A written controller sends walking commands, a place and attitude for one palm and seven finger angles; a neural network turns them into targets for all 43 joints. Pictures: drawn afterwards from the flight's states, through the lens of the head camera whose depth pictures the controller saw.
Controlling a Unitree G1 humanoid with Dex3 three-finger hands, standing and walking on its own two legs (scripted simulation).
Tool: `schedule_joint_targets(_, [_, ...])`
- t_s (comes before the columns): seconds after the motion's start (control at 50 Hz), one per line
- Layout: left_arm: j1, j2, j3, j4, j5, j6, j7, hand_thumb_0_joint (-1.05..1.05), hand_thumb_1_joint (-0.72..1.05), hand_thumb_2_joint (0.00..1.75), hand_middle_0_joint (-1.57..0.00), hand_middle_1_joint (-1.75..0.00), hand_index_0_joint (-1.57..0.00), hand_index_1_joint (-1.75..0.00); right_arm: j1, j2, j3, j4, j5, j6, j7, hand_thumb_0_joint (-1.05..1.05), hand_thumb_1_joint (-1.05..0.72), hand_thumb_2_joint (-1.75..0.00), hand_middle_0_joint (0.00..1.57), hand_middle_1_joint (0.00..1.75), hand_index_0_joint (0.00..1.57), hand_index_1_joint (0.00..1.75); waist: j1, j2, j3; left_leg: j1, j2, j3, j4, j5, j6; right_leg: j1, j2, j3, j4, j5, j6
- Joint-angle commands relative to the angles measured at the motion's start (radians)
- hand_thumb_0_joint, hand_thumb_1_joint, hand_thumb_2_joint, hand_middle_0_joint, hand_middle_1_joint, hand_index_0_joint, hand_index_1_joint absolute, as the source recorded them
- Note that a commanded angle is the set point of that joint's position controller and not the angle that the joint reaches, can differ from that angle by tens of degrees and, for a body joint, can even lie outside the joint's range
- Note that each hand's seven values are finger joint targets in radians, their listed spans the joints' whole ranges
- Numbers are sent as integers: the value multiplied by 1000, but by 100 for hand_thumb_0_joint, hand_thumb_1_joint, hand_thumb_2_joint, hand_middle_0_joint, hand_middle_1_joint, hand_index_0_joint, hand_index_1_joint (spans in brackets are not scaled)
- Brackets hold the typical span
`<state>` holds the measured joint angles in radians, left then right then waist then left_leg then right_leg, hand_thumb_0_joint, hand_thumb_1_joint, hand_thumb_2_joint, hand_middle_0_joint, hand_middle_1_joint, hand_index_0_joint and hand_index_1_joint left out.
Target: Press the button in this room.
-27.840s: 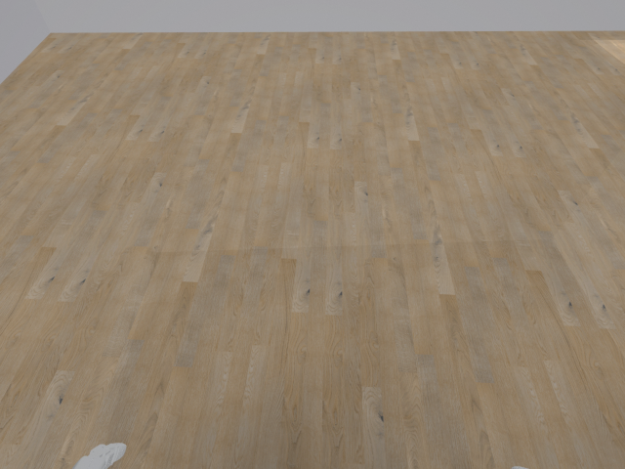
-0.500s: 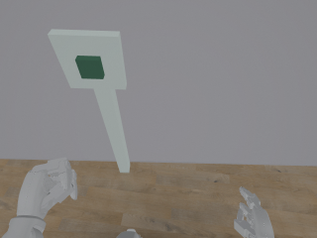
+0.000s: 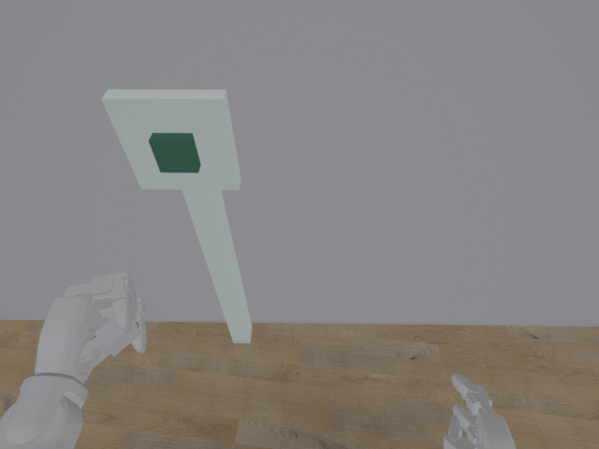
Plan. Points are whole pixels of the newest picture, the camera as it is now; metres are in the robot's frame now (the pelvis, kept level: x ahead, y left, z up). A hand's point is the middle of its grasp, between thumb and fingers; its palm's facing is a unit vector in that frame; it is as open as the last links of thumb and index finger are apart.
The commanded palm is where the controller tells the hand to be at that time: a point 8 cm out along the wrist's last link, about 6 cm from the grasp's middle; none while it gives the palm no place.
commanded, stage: raise the hand and make a fist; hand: left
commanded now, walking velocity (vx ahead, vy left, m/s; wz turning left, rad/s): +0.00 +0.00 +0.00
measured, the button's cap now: (176, 152) +0.54 +0.25 +0.11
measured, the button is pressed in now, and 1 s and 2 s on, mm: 0 0 0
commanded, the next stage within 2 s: aim a knuckle at the button in 0.30 s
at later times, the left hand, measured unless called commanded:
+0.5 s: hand (153, 330) +0.23 +0.18 +0.10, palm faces +0.07 -1.00 -0.07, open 3.1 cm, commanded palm +0.22 +0.24 +0.10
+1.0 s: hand (169, 263) +0.33 +0.20 +0.09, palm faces +0.07 -1.00 -0.03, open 3.1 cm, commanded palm +0.31 +0.25 +0.09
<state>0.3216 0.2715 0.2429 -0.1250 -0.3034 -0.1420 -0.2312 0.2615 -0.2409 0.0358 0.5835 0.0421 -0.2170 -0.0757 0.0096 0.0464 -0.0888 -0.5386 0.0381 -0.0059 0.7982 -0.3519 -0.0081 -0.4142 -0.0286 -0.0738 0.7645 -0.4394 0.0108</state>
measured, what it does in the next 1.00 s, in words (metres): stands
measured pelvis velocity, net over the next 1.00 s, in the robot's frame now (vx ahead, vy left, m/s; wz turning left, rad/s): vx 0.00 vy -0.01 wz -0.02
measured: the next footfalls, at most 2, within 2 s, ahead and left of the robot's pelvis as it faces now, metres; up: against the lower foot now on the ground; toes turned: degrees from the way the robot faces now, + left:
none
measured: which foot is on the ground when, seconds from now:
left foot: down 0.00-1.00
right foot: down 0.00-1.00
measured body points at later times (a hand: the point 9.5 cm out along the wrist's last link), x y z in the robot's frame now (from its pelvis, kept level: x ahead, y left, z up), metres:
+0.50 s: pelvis +0.00 -0.02 +0.00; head +0.01 -0.04 +0.45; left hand +0.22 +0.24 +0.10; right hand +0.17 -0.26 -0.08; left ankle +0.03 +0.12 -0.71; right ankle -0.03 -0.13 -0.71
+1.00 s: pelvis +0.00 -0.01 +0.00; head +0.03 -0.02 +0.45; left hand +0.32 +0.25 +0.09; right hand +0.13 -0.27 -0.10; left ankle +0.03 +0.12 -0.71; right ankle -0.03 -0.12 -0.71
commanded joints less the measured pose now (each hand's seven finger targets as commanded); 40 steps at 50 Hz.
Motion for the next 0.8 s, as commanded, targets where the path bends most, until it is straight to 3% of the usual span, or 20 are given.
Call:
schedule_joint_targets(0.0, [-79, 130, 75, -169, -17, -54, 3, 0, 90, 90, -130, -150, -130, -150, -100, -122, -53, -165, 8, -58, -10, 0, -90, -90, 20, 30, 20, 30, 9, -17, -112, 181, -29, -13, -133, 166, 28, -38, 39, -6, -134, 241, -10])
schedule_joint_targets(0.02, [-86, 132, 73, -180, -16, -59, 4, 0, 90, 90, -130, -150, -130, -150, -103, -121, -55, -167, 8, -59, -10, 0, -90, -90, 20, 30, 20, 30, 9, -15, -113, 183, -31, -10, -131, 161, 30, -39, 37, 1, -140, 236, -9])
schedule_joint_targets(0.04, [-83, 138, 77, -168, -15, -62, 6, 0, 90, 90, -130, -150, -130, -150, -105, -123, -56, -165, 7, -59, -11, 0, -90, -90, 20, 30, 20, 30, 8, -52, -100, 171, -29, -10, -130, 160, 32, -29, 39, 4, -145, 233, -9])
schedule_joint_targets(0.1, [-106, 143, 81, -198, -8, -91, 13, 0, 90, 90, -130, -150, -130, -150, -101, -118, -56, -162, 7, -64, -9, 0, -90, -90, 20, 30, 20, 30, 8, 9, -122, 198, -32, -2, -127, 177, 30, -30, 35, 8, -138, 254, -10])
schedule_joint_targets(0.16, [-103, 145, 86, -199, -5, -117, 21, 0, 90, 90, -130, -150, -130, -150, -100, -117, -59, -157, 4, -67, -7, 0, -90, -90, 20, 30, 20, 30, 6, -21, -131, 197, -32, 1, -119, 192, 33, -20, 33, 14, -136, 277, -8])
schedule_joint_targets(0.22, [-107, 132, 72, -189, -5, -125, 17, 0, 90, 90, -130, -150, -130, -150, -100, -117, -58, -154, 7, -67, -7, 0, -90, -90, 20, 30, 20, 30, 1, 2, -118, 200, -35, 5, -121, 175, 32, -34, 32, 16, -143, 264, -7])
schedule_joint_targets(0.24, [-102, 142, 81, -162, -8, -119, 16, 0, 90, 90, -130, -150, -130, -150, -101, -117, -58, -150, 5, -65, -8, 0, -90, -90, 20, 30, 20, 30, 2, -40, -104, 179, -33, 3, -119, 164, 35, -27, 33, 21, -150, 254, -4])
schedule_joint_targets(0.3, [-108, 134, 75, -158, -16, -113, -1, 0, 90, 90, -130, -150, -130, -150, -104, -117, -59, -154, 9, -65, -12, 0, -90, -90, 20, 30, 20, 30, 2, -27, -113, 185, -39, 13, -115, 162, 35, -23, 26, 36, -162, 266, 2])
schedule_joint_targets(0.34, [-107, 140, 77, -154, -18, -113, -5, 0, 90, 90, -130, -150, -130, -150, -110, -117, -59, -152, 9, -66, -13, 0, -90, -90, 20, 30, 20, 30, 2, -57, -107, 176, -37, 9, -112, 164, 37, -14, 25, 42, -166, 266, 3])
schedule_joint_targets(0.38, [-118, 137, 77, -172, -18, -121, -7, 0, 90, 90, -130, -150, -130, -150, -109, -115, -58, -154, 9, -68, -13, 0, -90, -90, 20, 30, 20, 30, 6, -14, -128, 194, -40, 14, -112, 184, 36, -6, 21, 43, -158, 299, 3])
schedule_joint_targets(0.44, [-217, 155, 82, -111, -13, -125, 0, 0, 90, 90, -130, -150, -130, -150, -101, -121, -54, -131, 6, -61, -18, 0, -90, -90, 20, 30, 20, 30, -17, -54, -72, 171, -37, 6, -109, 153, 37, -44, 26, 42, -167, 251, 3])
schedule_joint_targets(0.46, [-267, 139, 62, -89, -11, -125, -4, 0, 90, 90, -130, -150, -130, -150, -108, -121, -54, -130, 9, -60, -20, 0, -90, -90, 20, 30, 20, 30, -26, -41, -61, 176, -40, 10, -109, 136, 38, -63, 24, 49, -173, 232, 5])
schedule_joint_targets(0.48, [-322, 181, 96, -62, -12, -128, -3, 0, 90, 90, -130, -150, -130, -150, -101, -126, -55, -117, 8, -56, -24, 0, -90, -90, 20, 30, 20, 30, -29, -51, -78, 176, -39, 6, -108, 126, 37, -61, 23, 52, -174, 212, 5])
schedule_joint_targets(0.5, [-336, 171, 85, -34, -10, -128, -8, 0, 90, 90, -130, -150, -130, -150, -107, -124, -54, -116, 9, -54, -26, 0, -90, -90, 20, 30, 20, 30, -25, -27, -78, 180, -40, 8, -111, 118, 37, -63, 23, 57, -178, 196, 3])
schedule_joint_targets(0.56, [-430, 172, 73, 22, -11, -125, -25, 0, 90, 90, -130, -150, -130, -150, -109, -127, -52, -109, 10, -49, -32, 0, -90, -90, 20, 30, 20, 30, -26, -41, -120, 187, -40, 9, -109, 136, 39, -37, 18, 67, -175, 219, 4])
schedule_joint_targets(0.58, [-447, 208, 104, 59, -8, -122, -27, 0, 90, 90, -130, -150, -130, -150, -103, -131, -55, -101, 11, -44, -34, 0, -90, -90, 20, 30, 20, 30, -21, -33, -134, 194, -38, 11, -110, 144, 38, -32, 19, 65, -173, 228, 2])
schedule_joint_targets(0.66, [-516, 192, 88, 146, -3, -113, -34, 0, 90, 90, -130, -150, -130, -150, -103, -130, -53, -101, 11, -29, -33, 0, -90, -90, 20, 30, 20, 30, -12, -22, -159, 203, -39, 12, -119, 174, 36, -14, 21, 57, -159, 274, -2])
schedule_joint_targets(0.72, [-532, 223, 125, 188, -2, -109, -22, 0, 90, 90, -130, -150, -130, -150, -92, -135, -59, -103, 8, -15, -27, 0, -90, -90, 20, 30, 20, 30, 3, -33, -195, 209, -39, 15, -121, 214, 34, 10, 23, 51, -146, 337, -3])
schedule_joint_targets(0.76, [-538, 225, 134, 230, 2, -111, -17, 0, 90, 90, -130, -150, -130, -150, -88, -135, -61, -103, 9, -1, -22, 0, -90, -90, 20, 30, 20, 30, 0, -68, -181, 194, -37, 20, -122, 228, 36, 18, 23, 52, -145, 364, 0])
schedule_joint_targets(0.78, [-545, 247, 156, 244, 4, -112, -15, 0, 90, 90, -130, -150, -130, -150, -82, -138, -63, -103, 9, 6, -20, 0, -90, -90, 20, 30, 20, 30, 5, -51, -183, 192, -37, 22, -124, 234, 34, 18, 24, 51, -141, 373, -1])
